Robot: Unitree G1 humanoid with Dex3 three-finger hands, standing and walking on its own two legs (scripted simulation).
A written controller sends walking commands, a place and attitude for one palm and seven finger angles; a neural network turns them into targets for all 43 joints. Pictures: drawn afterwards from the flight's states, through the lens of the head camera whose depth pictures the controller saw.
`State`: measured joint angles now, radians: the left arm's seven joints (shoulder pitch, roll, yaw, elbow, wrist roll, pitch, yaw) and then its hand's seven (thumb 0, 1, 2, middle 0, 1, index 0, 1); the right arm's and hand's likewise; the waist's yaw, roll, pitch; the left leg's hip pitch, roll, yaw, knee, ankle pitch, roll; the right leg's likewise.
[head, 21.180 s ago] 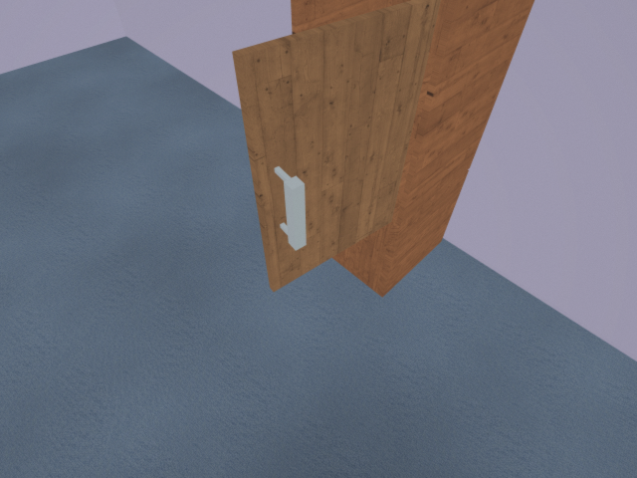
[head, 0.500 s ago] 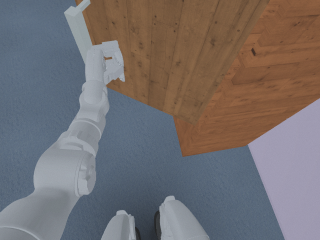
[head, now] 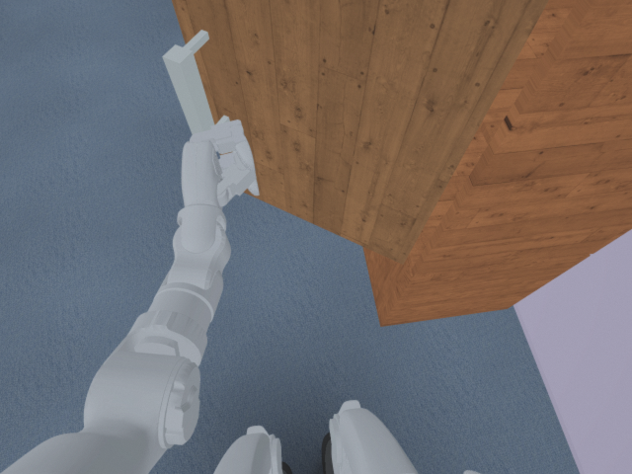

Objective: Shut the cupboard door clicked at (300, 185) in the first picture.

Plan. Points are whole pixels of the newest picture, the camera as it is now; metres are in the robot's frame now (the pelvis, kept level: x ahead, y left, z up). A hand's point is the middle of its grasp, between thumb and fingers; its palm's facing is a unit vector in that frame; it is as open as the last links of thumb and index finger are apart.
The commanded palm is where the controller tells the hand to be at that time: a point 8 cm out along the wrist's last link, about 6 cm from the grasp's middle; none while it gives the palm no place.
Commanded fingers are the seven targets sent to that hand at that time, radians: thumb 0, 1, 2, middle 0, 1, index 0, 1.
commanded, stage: draw the hand back to the body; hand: left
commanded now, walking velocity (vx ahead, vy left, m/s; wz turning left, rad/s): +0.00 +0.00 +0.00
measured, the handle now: (204, 95) +0.64 +0.11 +0.04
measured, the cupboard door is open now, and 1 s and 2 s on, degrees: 55 55 55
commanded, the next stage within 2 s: step back with the hand held close in 1.44 s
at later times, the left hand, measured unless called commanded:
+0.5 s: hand (122, 267) +0.32 +0.14 +0.15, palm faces -0.02 -0.99 -0.15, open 3.1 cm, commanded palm +0.29 +0.20 +0.17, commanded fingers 0.00 0.90 0.90 -0.94 -1.11 -0.94 -1.11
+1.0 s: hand out of the picture +0.23 +0.29 +0.23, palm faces +0.41 -0.83 -0.38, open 5.6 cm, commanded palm +0.17 +0.34 +0.26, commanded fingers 0.00 0.90 0.90 -0.25 -0.36 -0.25 -0.36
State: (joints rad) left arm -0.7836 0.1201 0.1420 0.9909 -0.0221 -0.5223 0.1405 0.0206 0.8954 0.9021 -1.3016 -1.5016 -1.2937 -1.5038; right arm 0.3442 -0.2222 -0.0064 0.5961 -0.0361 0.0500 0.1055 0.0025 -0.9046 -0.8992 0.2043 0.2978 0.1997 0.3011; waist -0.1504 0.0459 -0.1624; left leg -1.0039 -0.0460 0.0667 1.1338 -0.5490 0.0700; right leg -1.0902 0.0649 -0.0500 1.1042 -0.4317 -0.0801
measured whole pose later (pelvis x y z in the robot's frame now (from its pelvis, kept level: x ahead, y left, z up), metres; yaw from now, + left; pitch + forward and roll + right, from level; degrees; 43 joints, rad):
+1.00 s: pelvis +0.04 +0.04 +0.09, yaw +3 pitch -2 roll -2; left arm 0.42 0.35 0.25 -0.35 -0.08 -0.03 0.09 0.02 0.89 0.90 -0.53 -0.65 -0.52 -0.65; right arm 0.21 -0.22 0.04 0.59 0.02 -0.01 -0.05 0.01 -0.90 -0.90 0.21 0.30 0.20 0.30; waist 0.06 0.09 -0.02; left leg -0.08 -0.09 -0.01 0.43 -0.30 0.10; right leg -0.14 0.04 -0.05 0.40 -0.22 -0.02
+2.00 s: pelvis +0.00 +0.03 +0.08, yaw +1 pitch +1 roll +0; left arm 0.55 0.46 0.44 -0.49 -0.08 -0.17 0.12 0.02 0.88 0.90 -0.22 -0.30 -0.21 -0.31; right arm 0.19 -0.25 -0.03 0.53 0.02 0.04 -0.08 0.01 -0.90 -0.90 0.21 0.30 0.20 0.30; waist 0.00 0.02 -0.01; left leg -0.29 -0.11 0.05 0.58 -0.31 0.10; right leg -0.38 0.02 -0.02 0.60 -0.24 -0.03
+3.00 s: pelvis -0.11 +0.04 +0.06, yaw +7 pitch +1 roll -2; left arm 0.51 0.43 0.47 -0.55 -0.01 -0.27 0.15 0.01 0.88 0.90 -0.22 -0.30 -0.21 -0.31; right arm 0.23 -0.23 -0.03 0.57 0.00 -0.01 -0.05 0.01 -0.90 -0.90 0.21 0.30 0.20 0.30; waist -0.04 -0.06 0.00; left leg -0.53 -0.06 0.10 0.73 -0.27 0.10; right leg -0.52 0.02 0.01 0.67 -0.17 0.01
